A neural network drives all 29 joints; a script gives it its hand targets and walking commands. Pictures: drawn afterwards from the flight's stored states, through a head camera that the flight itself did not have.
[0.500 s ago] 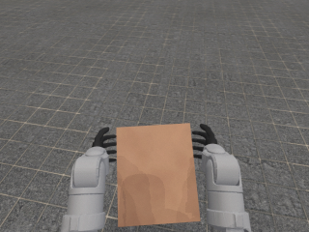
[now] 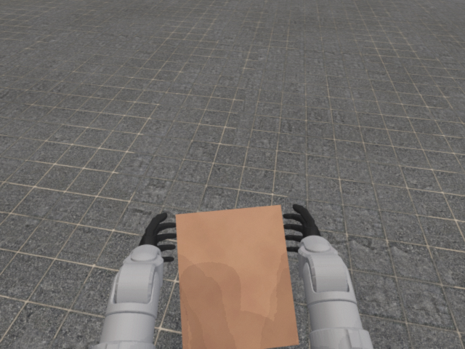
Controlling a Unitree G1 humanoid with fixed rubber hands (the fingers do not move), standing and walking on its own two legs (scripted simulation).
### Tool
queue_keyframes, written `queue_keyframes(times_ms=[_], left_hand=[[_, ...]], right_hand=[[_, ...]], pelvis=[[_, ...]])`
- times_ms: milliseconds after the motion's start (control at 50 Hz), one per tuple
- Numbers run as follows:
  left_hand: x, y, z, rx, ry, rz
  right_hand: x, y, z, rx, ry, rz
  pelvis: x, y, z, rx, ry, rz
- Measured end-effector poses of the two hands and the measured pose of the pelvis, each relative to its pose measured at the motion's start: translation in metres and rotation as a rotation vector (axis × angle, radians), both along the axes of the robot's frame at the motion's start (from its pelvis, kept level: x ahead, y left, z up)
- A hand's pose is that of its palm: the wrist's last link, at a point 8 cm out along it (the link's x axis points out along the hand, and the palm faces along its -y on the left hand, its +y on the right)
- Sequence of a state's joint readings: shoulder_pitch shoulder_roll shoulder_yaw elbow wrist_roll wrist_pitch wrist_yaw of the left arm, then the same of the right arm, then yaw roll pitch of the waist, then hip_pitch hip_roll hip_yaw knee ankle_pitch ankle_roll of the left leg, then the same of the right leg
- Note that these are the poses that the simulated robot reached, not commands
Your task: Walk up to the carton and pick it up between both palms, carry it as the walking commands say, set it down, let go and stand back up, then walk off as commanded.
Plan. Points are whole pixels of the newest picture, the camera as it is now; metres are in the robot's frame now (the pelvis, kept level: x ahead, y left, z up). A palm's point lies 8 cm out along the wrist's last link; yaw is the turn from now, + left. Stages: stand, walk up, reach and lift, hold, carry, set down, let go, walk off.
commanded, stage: hold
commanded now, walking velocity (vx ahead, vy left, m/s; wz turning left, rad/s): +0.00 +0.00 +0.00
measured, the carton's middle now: (232, 270) +0.30 +0.01 -0.10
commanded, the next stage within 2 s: set down in 0.40 s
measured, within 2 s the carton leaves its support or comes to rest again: neither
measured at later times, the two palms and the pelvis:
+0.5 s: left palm (121, 243) +0.27 +0.20 +0.05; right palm (289, 241) +0.28 -0.09 +0.06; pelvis -0.01 +0.04 +0.00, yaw -5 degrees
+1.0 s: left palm (138, 256) +0.28 +0.19 -0.01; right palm (288, 255) +0.29 -0.10 -0.02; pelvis -0.04 +0.03 -0.01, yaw -6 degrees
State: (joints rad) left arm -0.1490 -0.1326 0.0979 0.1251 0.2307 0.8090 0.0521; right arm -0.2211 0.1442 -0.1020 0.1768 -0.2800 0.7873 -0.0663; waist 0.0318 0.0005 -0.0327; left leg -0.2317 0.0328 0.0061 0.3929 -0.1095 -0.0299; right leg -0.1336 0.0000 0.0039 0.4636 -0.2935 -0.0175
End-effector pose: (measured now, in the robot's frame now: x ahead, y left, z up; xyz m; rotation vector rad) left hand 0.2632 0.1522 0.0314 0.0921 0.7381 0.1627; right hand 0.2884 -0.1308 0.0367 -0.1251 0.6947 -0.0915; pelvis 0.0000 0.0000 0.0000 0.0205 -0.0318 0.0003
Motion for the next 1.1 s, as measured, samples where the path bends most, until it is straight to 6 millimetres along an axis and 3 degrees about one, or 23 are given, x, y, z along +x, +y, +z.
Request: queue_keyframes(times_ms=[100,280,420,620,880,1100], left_hand=[[-0.017,0.011,0.002,-0.058,-0.042,0.04],[-0.004,0.042,0.022,-0.066,-0.096,0.083],[0.004,0.048,0.029,-0.045,-0.096,0.053],[0.006,0.043,0.003,-0.05,-0.023,0.036],[0.014,0.038,-0.023,-0.074,-0.023,0.067],[0.021,0.032,-0.067,-0.055,-0.022,0.089]], right_hand=[[-0.008,0.009,0.005,0.013,-0.027,0.036],[0.006,0.04,0.025,0.018,-0.067,0.066],[0.002,0.045,0.031,0.029,-0.064,0.037],[-0.017,0.039,-0.003,0.069,0.002,-0.002],[-0.001,0.034,-0.028,0.068,0.015,0.005],[0.01,0.03,-0.076,0.071,0.026,-0.007]], pelvis=[[0.001,0.003,0.003,-0.004,-0.011,-0.07],[-0.005,0.021,-0.001,-0.013,-0.074,-0.06],[-0.007,0.037,0.001,-0.014,-0.105,-0.068],[-0.022,0.048,0.001,-0.02,-0.092,-0.111],[-0.032,0.04,-0.005,-0.014,-0.02,-0.106],[-0.04,0.026,-0.016,-0.013,0.148,-0.091]])
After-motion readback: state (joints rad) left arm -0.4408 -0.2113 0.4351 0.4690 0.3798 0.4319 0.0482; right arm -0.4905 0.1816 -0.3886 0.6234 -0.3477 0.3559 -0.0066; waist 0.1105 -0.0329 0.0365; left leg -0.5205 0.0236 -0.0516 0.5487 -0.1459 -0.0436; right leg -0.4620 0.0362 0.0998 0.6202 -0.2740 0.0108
